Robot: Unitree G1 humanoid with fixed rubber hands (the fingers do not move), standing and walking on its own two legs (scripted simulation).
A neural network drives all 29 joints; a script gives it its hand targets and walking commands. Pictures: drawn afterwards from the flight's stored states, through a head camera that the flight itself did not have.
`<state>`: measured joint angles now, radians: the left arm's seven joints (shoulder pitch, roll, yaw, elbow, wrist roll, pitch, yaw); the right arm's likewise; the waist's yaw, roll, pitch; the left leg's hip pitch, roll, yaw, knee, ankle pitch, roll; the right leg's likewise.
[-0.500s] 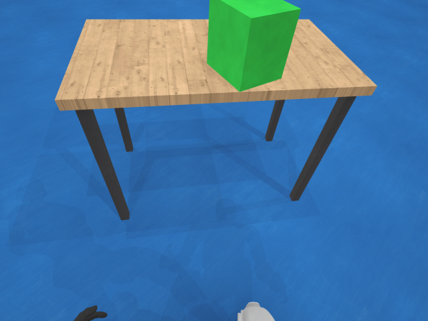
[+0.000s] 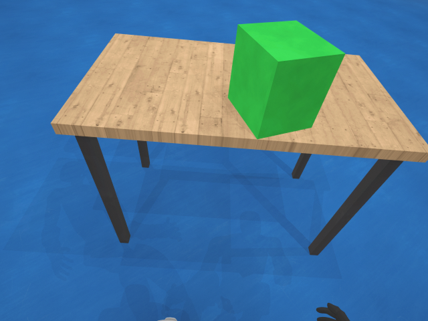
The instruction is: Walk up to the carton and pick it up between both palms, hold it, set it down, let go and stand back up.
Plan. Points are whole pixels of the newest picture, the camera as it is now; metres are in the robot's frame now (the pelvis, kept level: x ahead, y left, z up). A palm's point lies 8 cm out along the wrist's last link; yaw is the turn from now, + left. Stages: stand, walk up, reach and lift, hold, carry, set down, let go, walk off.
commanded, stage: walk up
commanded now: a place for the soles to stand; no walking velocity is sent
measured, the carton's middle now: (276, 79) +0.72 -0.10 +0.12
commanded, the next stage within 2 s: none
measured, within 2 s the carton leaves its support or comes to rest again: neither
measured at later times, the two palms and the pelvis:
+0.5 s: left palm (135, 278) +0.24 +0.18 -0.10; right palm out of the picture +0.17 -0.36 -0.13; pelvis +0.14 -0.09 -0.01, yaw +0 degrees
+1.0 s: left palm (148, 249) +0.30 +0.17 -0.09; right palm (379, 264) +0.32 -0.35 -0.09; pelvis +0.19 -0.10 +0.00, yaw +4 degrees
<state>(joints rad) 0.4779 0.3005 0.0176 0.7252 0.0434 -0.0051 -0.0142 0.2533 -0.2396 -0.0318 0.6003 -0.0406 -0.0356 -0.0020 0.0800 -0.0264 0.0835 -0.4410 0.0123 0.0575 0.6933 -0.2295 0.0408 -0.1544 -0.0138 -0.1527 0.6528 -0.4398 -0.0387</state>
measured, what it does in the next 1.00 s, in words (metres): walks ahead: left foot, then right foot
